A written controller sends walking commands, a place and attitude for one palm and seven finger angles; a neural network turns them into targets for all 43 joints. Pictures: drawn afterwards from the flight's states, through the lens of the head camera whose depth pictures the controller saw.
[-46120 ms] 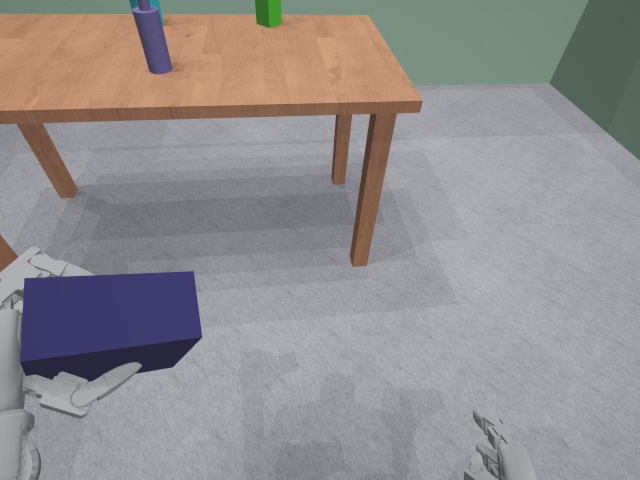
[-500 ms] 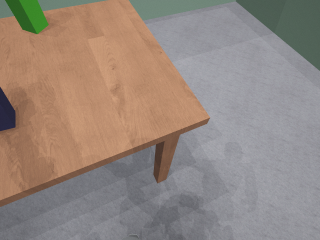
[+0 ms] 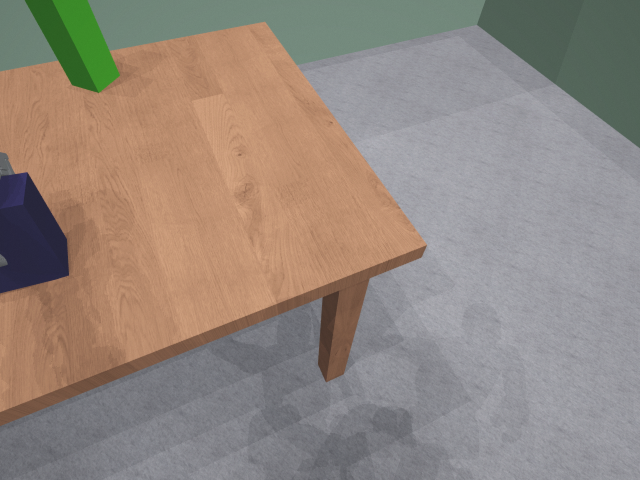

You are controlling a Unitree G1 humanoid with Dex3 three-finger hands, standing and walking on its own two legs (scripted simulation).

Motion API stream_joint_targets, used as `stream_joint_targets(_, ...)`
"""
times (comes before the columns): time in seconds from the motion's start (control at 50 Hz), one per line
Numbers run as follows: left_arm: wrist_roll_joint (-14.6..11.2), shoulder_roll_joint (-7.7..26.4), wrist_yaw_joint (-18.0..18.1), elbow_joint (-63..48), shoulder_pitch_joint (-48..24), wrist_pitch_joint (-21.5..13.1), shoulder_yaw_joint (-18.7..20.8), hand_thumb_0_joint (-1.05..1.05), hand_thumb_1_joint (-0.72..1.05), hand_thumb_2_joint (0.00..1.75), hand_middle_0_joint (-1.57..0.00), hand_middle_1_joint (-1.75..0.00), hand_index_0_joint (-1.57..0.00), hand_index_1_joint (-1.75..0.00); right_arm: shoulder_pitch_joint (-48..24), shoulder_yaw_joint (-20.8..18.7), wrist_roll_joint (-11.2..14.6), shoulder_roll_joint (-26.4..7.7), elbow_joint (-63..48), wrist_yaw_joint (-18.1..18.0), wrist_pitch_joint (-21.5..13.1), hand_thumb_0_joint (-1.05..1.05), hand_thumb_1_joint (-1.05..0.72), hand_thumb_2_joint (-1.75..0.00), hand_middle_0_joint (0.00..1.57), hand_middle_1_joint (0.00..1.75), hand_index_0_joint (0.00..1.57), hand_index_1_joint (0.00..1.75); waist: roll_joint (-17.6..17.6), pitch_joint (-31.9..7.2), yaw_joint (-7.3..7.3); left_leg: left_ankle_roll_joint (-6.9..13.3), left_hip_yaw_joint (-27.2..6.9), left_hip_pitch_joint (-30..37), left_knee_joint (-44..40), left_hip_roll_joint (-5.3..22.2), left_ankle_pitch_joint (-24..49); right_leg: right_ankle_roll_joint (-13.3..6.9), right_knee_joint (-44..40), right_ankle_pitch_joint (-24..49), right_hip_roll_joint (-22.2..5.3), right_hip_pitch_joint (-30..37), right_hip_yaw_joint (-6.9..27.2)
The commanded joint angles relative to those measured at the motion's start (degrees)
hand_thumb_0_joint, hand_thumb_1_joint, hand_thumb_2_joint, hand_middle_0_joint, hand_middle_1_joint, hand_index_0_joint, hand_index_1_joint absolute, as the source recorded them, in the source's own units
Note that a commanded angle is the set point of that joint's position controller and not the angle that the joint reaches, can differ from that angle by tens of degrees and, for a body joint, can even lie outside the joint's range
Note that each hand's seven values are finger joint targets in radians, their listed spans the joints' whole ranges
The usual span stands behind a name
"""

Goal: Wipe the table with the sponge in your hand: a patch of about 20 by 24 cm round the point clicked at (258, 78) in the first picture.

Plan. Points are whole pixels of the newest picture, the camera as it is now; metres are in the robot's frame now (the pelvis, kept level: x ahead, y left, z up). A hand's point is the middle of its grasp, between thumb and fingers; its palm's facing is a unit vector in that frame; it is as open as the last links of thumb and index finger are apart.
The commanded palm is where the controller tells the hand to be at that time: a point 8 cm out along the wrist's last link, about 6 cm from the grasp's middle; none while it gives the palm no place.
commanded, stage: wipe back along the first lane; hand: left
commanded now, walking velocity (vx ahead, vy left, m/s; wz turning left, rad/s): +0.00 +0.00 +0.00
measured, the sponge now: out of the picture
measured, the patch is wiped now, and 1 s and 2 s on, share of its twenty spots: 1.00 1.00 1.00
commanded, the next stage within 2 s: lift the sponge slowly off the table in 1.02 s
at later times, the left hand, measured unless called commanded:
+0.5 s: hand out of the picture +0.32 +0.39 +0.10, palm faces -0.05 +0.02 -1.00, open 10.4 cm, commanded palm +0.29 +0.38 +0.12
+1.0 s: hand out of the picture +0.28 +0.37 +0.10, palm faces -0.03 +0.02 -1.00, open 10.4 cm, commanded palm +0.24 +0.36 +0.13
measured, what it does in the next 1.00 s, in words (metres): stands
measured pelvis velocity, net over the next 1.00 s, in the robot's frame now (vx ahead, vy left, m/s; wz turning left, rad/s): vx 0.00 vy -0.02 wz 0.03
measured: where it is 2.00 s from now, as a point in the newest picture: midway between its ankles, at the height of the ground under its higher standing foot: outside the picture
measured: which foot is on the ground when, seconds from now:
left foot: down 0.00-1.00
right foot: down 0.00-1.00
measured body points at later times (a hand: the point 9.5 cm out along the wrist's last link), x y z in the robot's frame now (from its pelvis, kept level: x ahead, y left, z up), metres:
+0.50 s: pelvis +0.00 -0.01 +0.01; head +0.03 -0.01 +0.46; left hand +0.32 +0.39 +0.15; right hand +0.16 -0.26 -0.11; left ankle -0.01 +0.07 -0.72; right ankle -0.02 -0.15 -0.72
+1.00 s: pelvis +0.00 -0.02 +0.01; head +0.02 -0.04 +0.46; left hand +0.28 +0.37 +0.15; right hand +0.17 -0.27 -0.11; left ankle -0.01 +0.07 -0.72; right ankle -0.02 -0.15 -0.72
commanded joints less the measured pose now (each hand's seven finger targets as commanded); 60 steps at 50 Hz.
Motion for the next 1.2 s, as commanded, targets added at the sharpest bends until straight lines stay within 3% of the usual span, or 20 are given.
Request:
stream_joint_targets(0.0, -1.29, 9.59, -0.45, -9.56, -4.18, 0.60, 0.04, 0.00, 0.10, 1.30, -1.20, -1.60, -1.20, -1.60, 1.29, -3.43, -0.06, -9.51, -5.39, -0.13, -1.64, 0.00, -0.90, -0.90, 0.20, 0.30, 0.20, 0.30, 2.29, -15.85, 1.71, -2.69, -2.35, 15.70, -5.00, 1.30, 30.45, -3.85, -1.60, 13.79, 2.63, 6.50, -2.81)
stream_joint_targets(0.06, -2.10, 8.93, -0.12, -12.62, -2.29, 2.61, 0.41, 0.00, 0.10, 1.30, -1.20, -1.60, -1.20, -1.60, -0.98, -3.00, 0.05, -9.59, -6.31, 0.15, -1.57, 0.00, -0.90, -0.90, 0.20, 0.30, 0.20, 0.30, 1.57, -13.57, 2.31, -2.68, -2.47, 14.23, -6.56, 1.17, 28.50, -3.98, -2.12, 13.49, 2.30, 8.23, -2.84)
stream_joint_targets(0.08, -1.82, 8.66, 0.05, -12.39, -2.74, 3.40, -0.10, 0.00, 0.10, 1.30, -1.20, -1.60, -1.20, -1.60, -1.27, -2.90, 0.13, -9.52, -6.15, 0.18, -1.60, 0.00, -0.90, -0.90, 0.20, 0.30, 0.20, 0.30, 0.83, -12.23, 1.65, -2.74, -2.82, 14.16, -6.70, 1.28, 27.19, -3.78, -2.05, 12.21, 2.30, 7.36, -3.09)
stream_joint_targets(0.12, -1.59, 6.48, 0.09, -14.47, -2.30, 4.78, -1.86, 0.00, 0.10, 1.30, -1.20, -1.60, -1.20, -1.60, -2.32, -2.84, 0.02, -9.27, -6.68, 0.25, -1.86, 0.00, -0.90, -0.90, 0.20, 0.30, 0.20, 0.30, 1.29, -12.05, 1.84, -2.72, -2.84, 14.62, -7.17, 1.13, 25.71, -3.85, -2.42, 11.31, 2.17, 7.53, -3.04)
stream_joint_targets(0.24, -1.41, 6.66, -1.30, -16.10, 0.06, 7.83, -1.71, 0.00, 0.10, 1.30, -1.20, -1.60, -1.20, -1.60, -4.68, -2.10, -0.27, -8.98, -7.25, -0.25, -1.98, 0.00, -0.90, -0.90, 0.20, 0.30, 0.20, 0.30, -0.48, -11.20, 2.48, -2.03, -1.83, 13.59, -8.58, 0.16, 21.52, -4.16, -3.65, 11.60, 1.86, 11.37, -2.82)
stream_joint_targets(0.34, -1.89, 5.29, -2.35, -20.64, 5.20, 8.29, -1.46, 0.00, 0.10, 1.30, -1.20, -1.60, -1.20, -1.60, -6.34, -1.87, -0.37, -8.50, -8.28, -0.29, -2.16, 0.00, -0.90, -0.90, 0.20, 0.30, 0.20, 0.30, 0.40, -10.68, 3.11, -2.27, -1.96, 14.84, -8.77, 0.26, 24.71, -4.19, -4.05, 12.58, 1.82, 12.36, -2.91)
stream_joint_targets(0.38, -2.23, 2.79, -2.67, -23.26, 5.65, 8.42, -3.29, 0.00, 0.10, 1.30, -1.20, -1.60, -1.20, -1.60, -6.99, -1.76, -0.37, -8.10, -8.65, -0.22, -2.31, 0.00, -0.90, -0.90, 0.20, 0.30, 0.20, 0.30, 1.39, -10.00, 2.77, -2.31, -2.18, 15.71, -8.86, 0.42, 25.44, -4.10, -4.10, 12.29, 1.73, 11.81, -3.05)
stream_joint_targets(0.46, -2.84, 4.30, -2.58, -27.16, 7.66, 8.93, -0.97, 0.00, 0.10, 1.30, -1.20, -1.60, -1.20, -1.60, -8.47, -1.70, -0.68, -8.37, -9.16, -0.36, -2.70, 0.00, -0.90, -0.90, 0.20, 0.30, 0.20, 0.30, 1.58, -10.37, 3.69, -2.08, -2.06, 15.41, -9.36, 0.16, 24.17, -4.39, -4.64, 12.68, 1.63, 13.59, -2.73)
stream_joint_targets(0.5, -2.92, 3.35, -2.52, -25.66, 9.17, 9.58, -1.65, 0.00, 0.10, 1.30, -1.20, -1.60, -1.20, -1.60, -8.64, -1.54, -0.60, -8.25, -8.58, -0.57, -2.74, 0.00, -0.90, -0.90, 0.20, 0.30, 0.20, 0.30, -0.32, -7.91, 3.07, -1.83, -1.42, 14.33, -9.64, -0.16, 21.38, -4.16, -4.89, 12.11, 1.72, 13.28, -3.08)
stream_joint_targets(0.56, -3.25, 4.10, -2.48, -29.27, 10.73, 9.74, -0.30, 0.00, 0.10, 1.30, -1.20, -1.60, -1.20, -1.60, -9.68, -1.59, -0.76, -8.21, -9.00, -0.71, -3.11, 0.00, -0.90, -0.90, 0.20, 0.30, 0.20, 0.30, 1.28, -10.15, 4.09, -1.69, -1.48, 15.27, -9.79, -0.20, 22.75, -4.39, -4.91, 12.97, 1.58, 14.96, -2.59)
stream_joint_targets(0.64, -3.99, 3.68, -2.72, -28.91, 13.37, 10.54, -0.21, 0.00, 0.10, 1.30, -1.20, -1.60, -1.20, -1.60, -10.13, -1.40, -0.73, -8.21, -8.50, -1.08, -3.40, 0.00, -0.90, -0.90, 0.20, 0.30, 0.20, 0.30, -1.61, -7.41, 3.74, -1.39, -0.82, 13.64, -10.15, -0.65, 19.96, -4.03, -5.28, 13.35, 1.55, 15.69, -2.93)
stream_joint_targets(0.66, -4.10, 3.74, -2.91, -30.88, 13.46, 10.35, 0.09, 0.00, 0.10, 1.30, -1.20, -1.60, -1.20, -1.60, -10.86, -1.34, -0.76, -8.22, -8.86, -1.04, -3.51, 0.00, -0.90, -0.90, 0.20, 0.30, 0.20, 0.30, 0.39, -8.30, 4.22, -1.43, -1.01, 14.29, -10.32, -0.44, 20.95, -4.23, -5.33, 13.41, 1.44, 15.90, -2.60)
stream_joint_targets(0.78, -5.42, 4.20, -2.89, -33.97, 19.22, 10.64, 2.05, 0.00, 0.10, 1.30, -1.20, -1.60, -1.20, -1.60, -11.66, -1.36, -0.89, -7.84, -9.09, -1.14, -4.20, 0.00, -0.90, -0.90, 0.20, 0.30, 0.20, 0.30, -0.98, -8.38, 4.82, -1.02, -0.75, 14.29, -10.24, -0.93, 19.88, -3.86, -5.23, 14.18, 1.31, 18.01, -2.38)
stream_joint_targets(0.84, -5.67, 2.23, -2.94, -35.18, 20.27, 10.91, 0.67, 0.00, 0.10, 1.30, -1.20, -1.60, -1.20, -1.60, -12.27, -1.45, -0.85, -7.75, -9.10, -1.34, -4.53, 0.00, -0.90, -0.90, 0.20, 0.30, 0.20, 0.30, -1.13, -7.21, 4.64, -0.97, -0.45, 14.25, -10.26, -1.13, 19.01, -3.74, -5.53, 14.03, 1.31, 17.37, -2.51)
stream_joint_targets(0.98, -6.66, 2.79, -2.74, -39.17, 26.60, 12.06, 2.78, 0.00, 0.10, 1.30, -1.20, -1.60, -1.20, -1.60, -13.90, -1.34, -0.90, -7.51, -9.07, -1.23, -4.93, 0.00, -0.90, -0.90, 0.20, 0.30, 0.20, 0.30, -0.77, -6.51, 5.29, -1.06, -0.47, 14.46, -10.36, -1.06, 20.37, -3.62, -5.24, 15.17, 1.21, 18.53, -2.35)
stream_joint_targets(1.02, -6.86, 0.26, -2.79, -41.10, 27.04, 12.56, 0.85, 0.00, 0.10, 1.30, -1.20, -1.60, -1.20, -1.60, -14.36, -1.45, -0.92, -7.41, -9.20, -1.30, -5.22, 0.00, -0.90, -0.90, 0.20, 0.30, 0.20, 0.30, -1.14, -6.11, 4.95, -1.07, -0.39, 15.00, -10.30, -1.03, 20.38, -3.56, -5.46, 15.22, 1.30, 17.98, -2.60)
stream_joint_targets(1.06, -7.32, 0.80, -2.82, -43.82, 29.50, 13.01, 2.08, 0.00, 0.10, 1.30, -1.20, -1.60, -1.20, -1.60, -15.34, -1.39, -1.02, -7.30, -9.78, -1.18, -5.38, 0.00, -0.90, -0.90, 0.20, 0.30, 0.20, 0.30, -0.22, -7.66, 5.72, -1.11, -0.67, 15.80, -10.29, -0.95, 22.42, -3.70, -5.19, 16.48, 1.20, 19.48, -2.27)
stream_joint_targets(1.1, -7.26, -1.01, -2.76, -44.14, 29.03, 13.70, 0.26, 0.00, 0.10, 1.30, -1.20, -1.60, -1.20, -1.60, -15.25, -1.27, -1.07, -7.17, -9.43, -1.23, -5.46, 0.00, -0.90, -0.90, 0.20, 0.30, 0.20, 0.30, -1.35, -6.16, 4.99, -1.21, -0.63, 15.65, -10.38, -0.99, 21.54, -3.48, -5.38, 15.86, 1.29, 18.63, -2.71)
stream_joint_targets(1.16, -6.95, 2.69, -2.58, -46.66, 24.96, 14.26, 2.48, 0.00, 0.10, 1.30, -1.20, -1.60, -1.20, -1.60, -16.40, -0.89, -1.08, -7.43, -9.53, -1.65, -5.48, 0.00, -0.90, -0.90, 0.20, 0.30, 0.20, 0.30, -0.14, -6.14, 5.15, -1.16, -0.92, 16.07, -11.24, -1.04, 19.87, -3.79, -5.97, 14.05, 1.40, 18.91, -2.39)
stream_joint_targets(1.18, -6.62, 1.58, -2.55, -46.76, 23.69, 14.50, 1.11, 0.00, 0.10, 1.30, -1.20, -1.60, -1.20, -1.60, -16.35, -0.76, -1.15, -7.05, -9.46, -1.87, -5.56, 0.00, -0.90, -0.90, 0.20, 0.30, 0.20, 0.30, 0.74, -6.05, 4.93, -1.15, -0.81, 16.49, -11.33, -1.19, 20.04, -3.69, -6.00, 13.72, 1.33, 18.67, -2.69)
